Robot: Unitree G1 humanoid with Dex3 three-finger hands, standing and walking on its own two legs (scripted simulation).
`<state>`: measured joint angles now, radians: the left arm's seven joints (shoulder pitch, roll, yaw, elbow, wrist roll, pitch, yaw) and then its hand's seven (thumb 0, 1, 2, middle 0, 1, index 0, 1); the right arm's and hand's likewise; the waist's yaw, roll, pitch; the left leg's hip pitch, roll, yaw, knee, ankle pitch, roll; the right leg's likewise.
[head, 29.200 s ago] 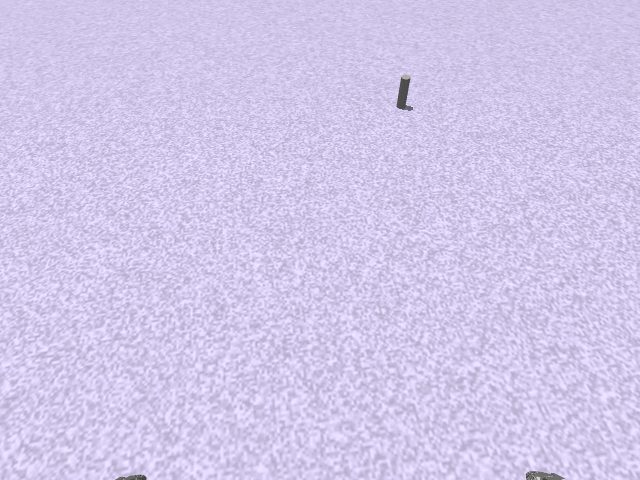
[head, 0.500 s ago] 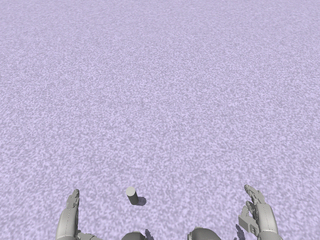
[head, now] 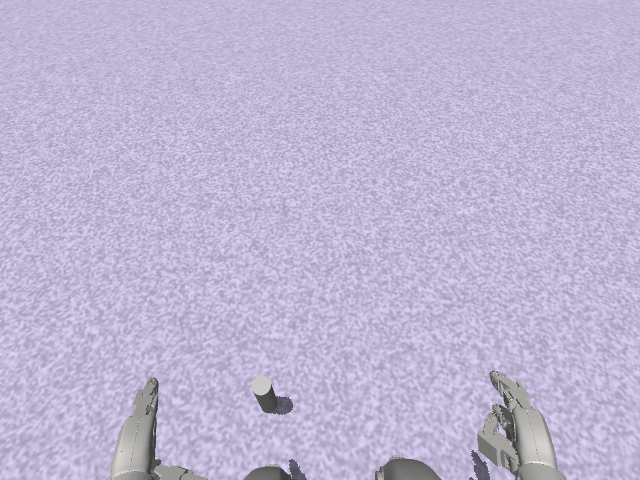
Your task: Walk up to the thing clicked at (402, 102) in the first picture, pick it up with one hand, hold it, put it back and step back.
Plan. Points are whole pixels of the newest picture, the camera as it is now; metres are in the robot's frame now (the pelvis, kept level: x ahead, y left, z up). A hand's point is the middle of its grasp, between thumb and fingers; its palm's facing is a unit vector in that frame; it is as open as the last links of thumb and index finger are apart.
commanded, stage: stand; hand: left
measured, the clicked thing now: (265, 395) +0.39 +0.17 -0.63
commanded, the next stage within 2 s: none
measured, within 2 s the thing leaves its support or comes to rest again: neither
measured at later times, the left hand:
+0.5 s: hand (177, 468) +0.15 +0.20 -0.09, palm faces -0.01 -0.94 -0.33, open 9.4 cm
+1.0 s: hand out of the picture +0.03 +0.25 -0.11, palm faces +0.03 -0.94 -0.34, open 7.4 cm
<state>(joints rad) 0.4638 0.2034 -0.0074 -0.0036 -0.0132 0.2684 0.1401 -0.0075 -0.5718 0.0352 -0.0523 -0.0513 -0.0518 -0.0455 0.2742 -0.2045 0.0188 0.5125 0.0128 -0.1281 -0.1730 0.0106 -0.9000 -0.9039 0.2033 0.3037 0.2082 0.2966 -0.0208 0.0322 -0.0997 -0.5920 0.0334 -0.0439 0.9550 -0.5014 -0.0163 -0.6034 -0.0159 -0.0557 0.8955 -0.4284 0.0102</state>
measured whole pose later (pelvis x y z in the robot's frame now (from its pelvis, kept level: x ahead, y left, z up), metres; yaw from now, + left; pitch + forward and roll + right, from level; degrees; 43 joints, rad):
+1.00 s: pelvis -0.01 +0.01 +0.05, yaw +1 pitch -3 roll +0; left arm 0.19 0.31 0.01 1.08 0.02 0.00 0.02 0.01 0.90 0.90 -0.20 -0.30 -0.20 -0.30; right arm 0.18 -0.30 -0.02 1.06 -0.03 0.00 -0.01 0.01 -0.90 -0.90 0.20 0.30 0.21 0.30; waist 0.02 0.01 0.06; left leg -0.14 -0.02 -0.03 0.44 -0.25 0.01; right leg -0.17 -0.06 -0.05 0.45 -0.22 0.03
